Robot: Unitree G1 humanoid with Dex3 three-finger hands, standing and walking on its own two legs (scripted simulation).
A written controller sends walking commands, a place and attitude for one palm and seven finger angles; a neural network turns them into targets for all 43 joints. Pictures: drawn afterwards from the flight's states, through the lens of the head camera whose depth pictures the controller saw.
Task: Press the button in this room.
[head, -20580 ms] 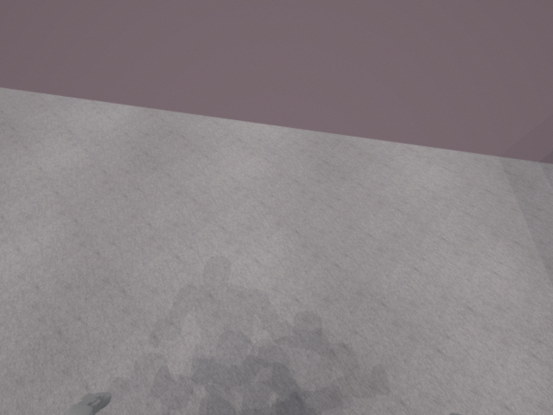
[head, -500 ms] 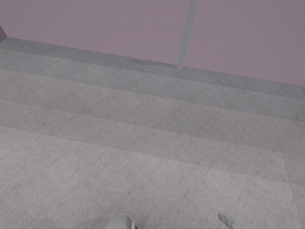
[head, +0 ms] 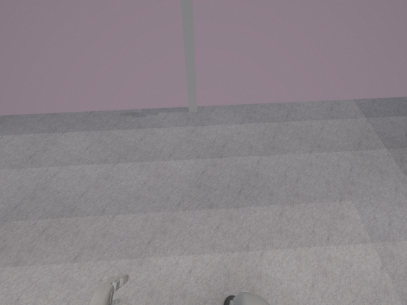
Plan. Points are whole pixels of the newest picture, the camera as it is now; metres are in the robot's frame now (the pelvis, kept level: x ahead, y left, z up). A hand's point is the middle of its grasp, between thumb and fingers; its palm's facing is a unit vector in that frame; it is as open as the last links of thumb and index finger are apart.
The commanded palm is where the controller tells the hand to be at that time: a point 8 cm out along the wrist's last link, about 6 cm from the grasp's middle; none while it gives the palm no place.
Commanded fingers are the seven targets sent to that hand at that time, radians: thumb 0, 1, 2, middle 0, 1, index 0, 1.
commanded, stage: turn or walk to find it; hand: left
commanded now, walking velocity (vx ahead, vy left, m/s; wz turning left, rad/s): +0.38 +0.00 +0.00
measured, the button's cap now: out of the picture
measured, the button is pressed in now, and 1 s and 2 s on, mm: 0 0 0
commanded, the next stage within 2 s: stand and wait in 0.14 s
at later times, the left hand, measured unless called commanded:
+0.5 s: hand out of the picture +0.13 +0.15 -0.17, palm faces +0.12 -0.98 -0.16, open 7.3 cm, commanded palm none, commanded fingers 0.00 0.90 0.90 -0.20 -0.30 -0.20 -0.30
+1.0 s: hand (139, 279) +0.21 +0.15 -0.16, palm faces +0.03 -0.98 -0.20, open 7.3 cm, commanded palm none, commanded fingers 0.00 0.90 0.90 -0.20 -0.30 -0.20 -0.30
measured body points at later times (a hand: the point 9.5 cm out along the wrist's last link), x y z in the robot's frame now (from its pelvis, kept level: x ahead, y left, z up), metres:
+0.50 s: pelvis +0.17 -0.01 +0.01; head +0.19 +0.00 +0.45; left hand +0.13 +0.20 -0.16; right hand +0.28 -0.23 -0.14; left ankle +0.23 +0.11 -0.73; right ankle +0.11 -0.10 -0.73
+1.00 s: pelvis +0.21 -0.02 +0.01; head +0.20 -0.02 +0.46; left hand +0.21 +0.20 -0.15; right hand +0.20 -0.25 -0.15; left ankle +0.23 +0.11 -0.73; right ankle +0.13 -0.12 -0.73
